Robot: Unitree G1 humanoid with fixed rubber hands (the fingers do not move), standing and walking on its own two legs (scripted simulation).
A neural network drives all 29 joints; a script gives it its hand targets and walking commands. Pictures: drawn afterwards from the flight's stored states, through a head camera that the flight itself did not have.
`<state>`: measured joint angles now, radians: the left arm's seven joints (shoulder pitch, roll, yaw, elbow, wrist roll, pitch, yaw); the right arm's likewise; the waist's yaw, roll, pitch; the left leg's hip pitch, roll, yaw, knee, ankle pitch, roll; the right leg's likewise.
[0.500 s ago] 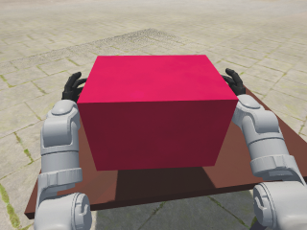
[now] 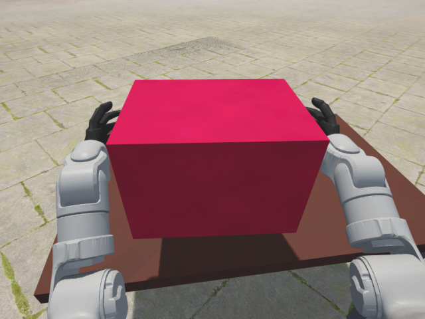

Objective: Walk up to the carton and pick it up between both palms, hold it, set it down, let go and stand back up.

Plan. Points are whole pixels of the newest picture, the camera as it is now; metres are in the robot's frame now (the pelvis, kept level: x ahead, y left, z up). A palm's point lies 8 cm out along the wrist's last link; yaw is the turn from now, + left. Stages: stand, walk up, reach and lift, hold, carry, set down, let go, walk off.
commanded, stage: hold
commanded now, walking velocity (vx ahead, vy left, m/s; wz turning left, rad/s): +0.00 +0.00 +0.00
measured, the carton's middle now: (213, 154) +0.39 +0.01 +0.17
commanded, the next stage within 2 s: set down in 0.70 s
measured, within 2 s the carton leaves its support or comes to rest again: neither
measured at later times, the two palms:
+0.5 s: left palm (97, 145) +0.35 +0.21 +0.22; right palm (325, 140) +0.36 -0.19 +0.22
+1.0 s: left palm (91, 130) +0.37 +0.22 +0.24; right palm (320, 129) +0.37 -0.19 +0.24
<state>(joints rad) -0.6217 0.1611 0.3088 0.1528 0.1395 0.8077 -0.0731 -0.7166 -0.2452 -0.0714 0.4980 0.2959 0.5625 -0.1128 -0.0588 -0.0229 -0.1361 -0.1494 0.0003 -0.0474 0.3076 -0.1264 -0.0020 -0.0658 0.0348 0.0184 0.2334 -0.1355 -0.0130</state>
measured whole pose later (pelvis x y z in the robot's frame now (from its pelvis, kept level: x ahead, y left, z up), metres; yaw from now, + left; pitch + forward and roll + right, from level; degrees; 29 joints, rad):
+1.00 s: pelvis +0.00 +0.00 +0.00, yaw +1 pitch -4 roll +0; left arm -0.74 0.16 0.38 0.33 0.20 0.64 -0.12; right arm -0.80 -0.17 -0.19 0.64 0.15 0.40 -0.05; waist -0.06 -0.04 -0.11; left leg -0.11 -0.02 -0.05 0.29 -0.12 0.01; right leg -0.04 0.02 0.01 0.26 -0.16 -0.01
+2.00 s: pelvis +0.02 -0.01 +0.00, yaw +1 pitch -1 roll +0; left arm -0.72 0.16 0.31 0.63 0.14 0.31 -0.09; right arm -0.65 -0.11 -0.27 0.74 -0.03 0.10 -0.03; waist -0.01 -0.04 -0.05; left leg -0.13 0.00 -0.04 0.29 -0.14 -0.01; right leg -0.06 0.02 -0.01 0.26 -0.17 -0.02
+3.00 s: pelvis +0.03 +0.00 +0.00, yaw -1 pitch +8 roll +0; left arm -0.83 0.19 0.29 0.99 0.11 0.02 -0.06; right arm -0.69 -0.09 -0.43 0.91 -0.17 -0.08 -0.01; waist 0.03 -0.02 -0.08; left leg -0.31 0.01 0.01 0.31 -0.15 0.00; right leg -0.24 0.02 -0.03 0.27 -0.17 -0.02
